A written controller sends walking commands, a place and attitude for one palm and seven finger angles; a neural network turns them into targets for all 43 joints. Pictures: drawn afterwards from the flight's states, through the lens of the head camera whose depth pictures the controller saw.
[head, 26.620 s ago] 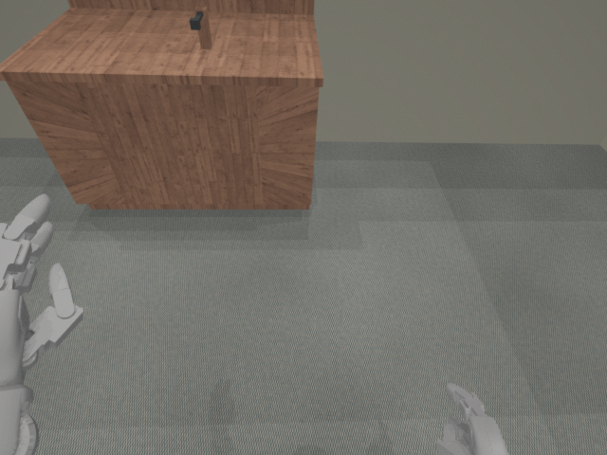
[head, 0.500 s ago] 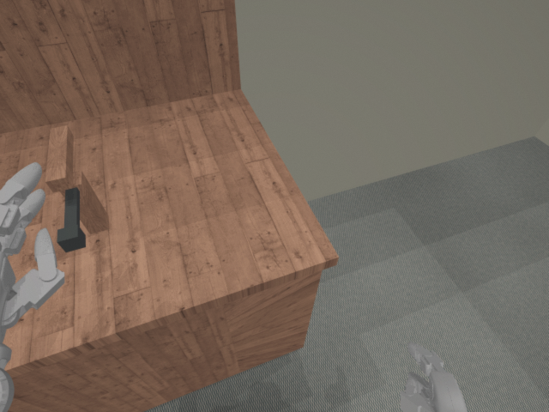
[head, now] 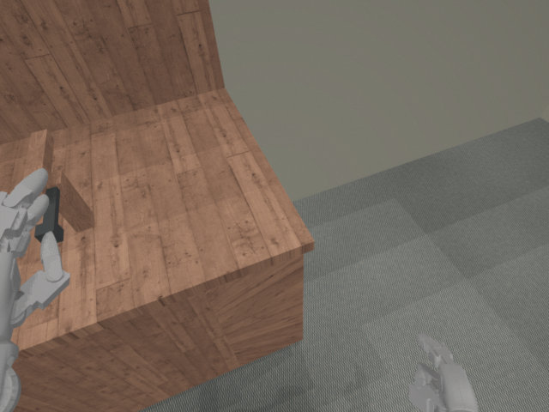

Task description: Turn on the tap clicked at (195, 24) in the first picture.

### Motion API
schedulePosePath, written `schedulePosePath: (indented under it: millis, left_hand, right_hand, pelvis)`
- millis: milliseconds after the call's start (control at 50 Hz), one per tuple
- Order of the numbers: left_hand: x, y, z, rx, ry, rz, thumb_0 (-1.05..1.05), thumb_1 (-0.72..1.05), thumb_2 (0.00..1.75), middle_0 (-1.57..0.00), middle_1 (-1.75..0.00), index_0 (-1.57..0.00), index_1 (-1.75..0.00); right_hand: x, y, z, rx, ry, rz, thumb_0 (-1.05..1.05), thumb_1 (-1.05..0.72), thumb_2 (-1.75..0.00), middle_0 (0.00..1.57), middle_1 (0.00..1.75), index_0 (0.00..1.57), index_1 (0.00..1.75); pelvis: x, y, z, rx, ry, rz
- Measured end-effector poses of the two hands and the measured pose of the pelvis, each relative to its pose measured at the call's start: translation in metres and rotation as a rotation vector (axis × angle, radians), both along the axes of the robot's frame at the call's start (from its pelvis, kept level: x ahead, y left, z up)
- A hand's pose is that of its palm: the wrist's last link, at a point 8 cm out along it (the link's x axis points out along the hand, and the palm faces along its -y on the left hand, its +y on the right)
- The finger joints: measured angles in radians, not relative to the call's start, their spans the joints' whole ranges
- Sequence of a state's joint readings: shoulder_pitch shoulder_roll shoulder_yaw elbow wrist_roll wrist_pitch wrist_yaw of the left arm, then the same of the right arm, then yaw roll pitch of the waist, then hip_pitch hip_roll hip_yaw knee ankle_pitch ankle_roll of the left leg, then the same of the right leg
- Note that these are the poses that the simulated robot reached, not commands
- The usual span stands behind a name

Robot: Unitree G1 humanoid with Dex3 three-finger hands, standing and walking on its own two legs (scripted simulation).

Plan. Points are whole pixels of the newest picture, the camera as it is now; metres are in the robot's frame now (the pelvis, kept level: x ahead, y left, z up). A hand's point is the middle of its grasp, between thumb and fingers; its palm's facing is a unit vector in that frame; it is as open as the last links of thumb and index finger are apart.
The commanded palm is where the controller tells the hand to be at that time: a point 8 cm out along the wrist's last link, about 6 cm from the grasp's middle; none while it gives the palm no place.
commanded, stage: come to a stop and stand still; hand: left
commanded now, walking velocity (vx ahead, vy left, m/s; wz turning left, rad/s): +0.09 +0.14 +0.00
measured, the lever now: (49, 233) +0.36 +0.38 +0.07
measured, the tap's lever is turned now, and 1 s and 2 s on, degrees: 0 0 0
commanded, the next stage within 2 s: look again from close up in 1.08 s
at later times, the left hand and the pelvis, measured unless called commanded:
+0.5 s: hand (98, 326) +0.16 +0.15 +0.20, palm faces +0.47 -0.72 -0.51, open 7.5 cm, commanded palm +0.10 +0.20 +0.19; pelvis -0.02 -0.10 -0.01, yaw +8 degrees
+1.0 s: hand (33, 347) +0.14 +0.20 +0.21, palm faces +0.51 -0.66 -0.55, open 7.5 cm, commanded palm +0.07 +0.22 +0.19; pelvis -0.05 -0.07 -0.01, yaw +7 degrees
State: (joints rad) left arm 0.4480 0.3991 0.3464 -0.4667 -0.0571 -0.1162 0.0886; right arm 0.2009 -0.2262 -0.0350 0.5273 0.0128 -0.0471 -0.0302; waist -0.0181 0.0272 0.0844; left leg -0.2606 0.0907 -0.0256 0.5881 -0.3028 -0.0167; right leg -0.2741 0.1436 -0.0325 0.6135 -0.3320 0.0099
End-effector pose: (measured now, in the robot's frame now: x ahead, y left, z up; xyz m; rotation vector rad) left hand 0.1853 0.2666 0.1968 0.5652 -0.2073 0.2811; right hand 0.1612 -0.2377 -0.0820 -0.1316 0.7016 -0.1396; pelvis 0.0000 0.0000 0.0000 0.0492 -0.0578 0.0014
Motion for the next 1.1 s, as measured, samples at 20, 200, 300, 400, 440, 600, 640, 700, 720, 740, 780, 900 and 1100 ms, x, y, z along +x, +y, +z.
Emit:
schedulePosePath:
  millis: [20, 200, 300, 400, 440, 600, 640, 700, 720, 740, 780, 900, 1100]
  left_hand:
    - [-0.004, -0.005, 0.004, 0.012, -0.008, -0.002, 0.02, 0.89, 0.90, -0.21, -0.30, -0.21, -0.30]
    - [-0.033, 0.000, 0.005, -0.004, 0.061, 0.151, 0.01, 0.88, 0.90, -0.22, -0.30, -0.21, -0.30]
    - [-0.032, -0.027, -0.024, -0.009, 0.076, 0.165, 0.02, 0.89, 0.90, -0.21, -0.30, -0.20, -0.30]
    - [-0.045, -0.072, -0.002, 0.076, -0.048, 0.083, 0.02, 0.88, 0.90, -0.22, -0.30, -0.21, -0.30]
    - [-0.054, -0.080, 0.011, 0.092, -0.117, 0.066, 0.02, 0.88, 0.90, -0.22, -0.31, -0.21, -0.30]
    - [-0.072, -0.055, 0.003, 0.074, -0.006, 0.216, 0.01, 0.88, 0.90, -0.22, -0.30, -0.21, -0.30]
    - [-0.073, -0.050, -0.003, 0.054, 0.021, 0.239, 0.01, 0.88, 0.90, -0.22, -0.30, -0.21, -0.30]
    - [-0.075, -0.051, -0.003, 0.038, 0.006, 0.223, 0.02, 0.88, 0.90, -0.21, -0.30, -0.21, -0.30]
    - [-0.076, -0.052, 0.000, 0.041, -0.012, 0.206, 0.02, 0.88, 0.90, -0.21, -0.30, -0.21, -0.30]
    - [-0.077, -0.053, 0.003, 0.048, -0.034, 0.185, 0.02, 0.88, 0.90, -0.22, -0.30, -0.21, -0.30]
    - [-0.080, -0.052, 0.010, 0.075, -0.087, 0.139, 0.02, 0.88, 0.90, -0.22, -0.30, -0.21, -0.30]
    - [-0.085, -0.039, 0.026, 0.158, -0.179, 0.116, 0.02, 0.88, 0.90, -0.22, -0.31, -0.21, -0.30]
    - [-0.099, -0.048, -0.004, 0.036, -0.071, 0.173, 0.01, 0.89, 0.90, -0.21, -0.30, -0.21, -0.30]
  right_hand:
    - [-0.001, -0.002, -0.006, 0.004, 0.013, 0.003, 0.01, -0.91, -0.90, 0.20, 0.30, 0.20, 0.30]
    - [-0.026, -0.020, 0.002, 0.033, 0.117, 0.012, 0.01, -0.91, -0.90, 0.21, 0.30, 0.20, 0.30]
    - [-0.018, -0.041, -0.025, 0.031, 0.065, 0.058, 0.01, -0.91, -0.90, 0.20, 0.30, 0.20, 0.30]
    - [-0.014, -0.061, -0.046, 0.031, 0.077, 0.104, 0.01, -0.91, -0.90, 0.20, 0.30, 0.20, 0.30]
    - [-0.017, -0.068, -0.043, 0.023, 0.117, 0.118, 0.01, -0.91, -0.90, 0.20, 0.30, 0.20, 0.30]
    - [-0.021, -0.094, -0.012, -0.015, 0.132, 0.093, 0.01, -0.91, -0.90, 0.20, 0.30, 0.20, 0.30]
    - [-0.020, -0.096, -0.010, -0.037, 0.129, 0.103, 0.01, -0.91, -0.90, 0.20, 0.30, 0.19, 0.30]
    - [-0.018, -0.093, -0.007, -0.069, 0.119, 0.121, 0.01, -0.91, -0.90, 0.20, 0.30, 0.19, 0.30]
    - [-0.017, -0.090, -0.006, -0.077, 0.112, 0.123, 0.01, -0.91, -0.90, 0.20, 0.30, 0.19, 0.30]
    - [-0.016, -0.086, -0.005, -0.084, 0.104, 0.125, 0.01, -0.91, -0.90, 0.20, 0.30, 0.19, 0.30]
    - [-0.015, -0.077, -0.005, -0.096, 0.074, 0.123, 0.01, -0.91, -0.90, 0.20, 0.30, 0.19, 0.30]
    - [-0.028, -0.042, -0.010, 0.012, 0.014, 0.067, 0.01, -0.91, -0.90, 0.20, 0.30, 0.19, 0.30]
    - [-0.066, -0.036, -0.048, 0.103, 0.145, 0.139, 0.01, -0.90, -0.90, 0.21, 0.30, 0.20, 0.30]
  pelvis:
    - [-0.001, -0.002, -0.001, -0.006, -0.005, 0.018]
    - [-0.004, -0.036, 0.022, 0.023, 0.028, 0.036]
    - [-0.020, -0.054, -0.006, 0.045, 0.029, 0.058]
    - [-0.026, -0.081, -0.023, -0.041, 0.011, 0.136]
    - [-0.026, -0.089, -0.019, -0.048, -0.001, 0.163]
    - [-0.026, -0.096, 0.005, -0.003, 0.093, 0.130]
    - [-0.029, -0.093, 0.007, 0.006, 0.103, 0.135]
    - [-0.038, -0.086, 0.008, 0.016, 0.110, 0.143]
    - [-0.041, -0.083, 0.007, 0.019, 0.112, 0.143]
    - [-0.043, -0.080, 0.006, 0.021, 0.113, 0.144]
    - [-0.049, -0.072, 0.000, 0.014, 0.107, 0.143]
    - [-0.057, -0.066, -0.008, 0.045, 0.053, 0.097]
    - [-0.058, -0.079, -0.017, -0.033, -0.003, 0.130]
